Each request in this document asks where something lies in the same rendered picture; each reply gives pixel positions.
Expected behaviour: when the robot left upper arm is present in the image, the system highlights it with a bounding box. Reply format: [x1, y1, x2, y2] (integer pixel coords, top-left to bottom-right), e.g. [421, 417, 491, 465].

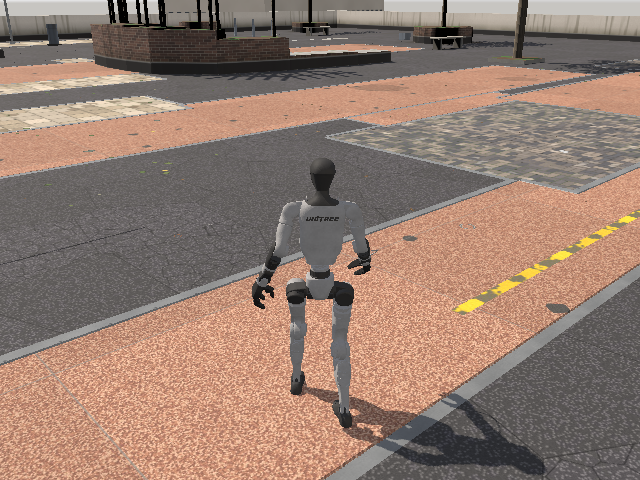
[273, 201, 302, 258]

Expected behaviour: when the left robot thigh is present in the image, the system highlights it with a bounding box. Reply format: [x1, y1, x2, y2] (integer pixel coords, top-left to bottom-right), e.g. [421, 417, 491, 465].
[286, 278, 307, 340]

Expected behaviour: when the robot thigh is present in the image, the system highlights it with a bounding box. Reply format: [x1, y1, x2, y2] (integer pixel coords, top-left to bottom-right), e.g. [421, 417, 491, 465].
[330, 281, 354, 360]
[286, 278, 307, 340]

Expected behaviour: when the right robot hand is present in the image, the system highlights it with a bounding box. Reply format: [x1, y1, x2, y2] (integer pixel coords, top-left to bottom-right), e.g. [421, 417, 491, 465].
[347, 259, 371, 275]

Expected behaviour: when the left robot hand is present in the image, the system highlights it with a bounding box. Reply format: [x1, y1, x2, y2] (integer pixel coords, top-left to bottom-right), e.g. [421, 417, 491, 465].
[252, 278, 274, 309]

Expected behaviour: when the robot right upper arm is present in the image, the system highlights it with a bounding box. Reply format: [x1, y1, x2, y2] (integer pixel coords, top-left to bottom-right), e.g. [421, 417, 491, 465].
[342, 201, 368, 254]

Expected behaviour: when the robot left forearm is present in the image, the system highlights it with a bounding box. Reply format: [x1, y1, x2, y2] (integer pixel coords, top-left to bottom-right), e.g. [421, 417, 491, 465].
[256, 242, 281, 287]

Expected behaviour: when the robot right forearm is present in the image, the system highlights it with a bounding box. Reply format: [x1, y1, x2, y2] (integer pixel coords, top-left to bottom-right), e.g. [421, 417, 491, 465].
[357, 238, 371, 266]

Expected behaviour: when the right robot thigh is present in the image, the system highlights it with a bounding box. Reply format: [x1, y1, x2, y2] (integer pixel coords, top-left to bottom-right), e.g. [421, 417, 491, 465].
[330, 281, 354, 360]

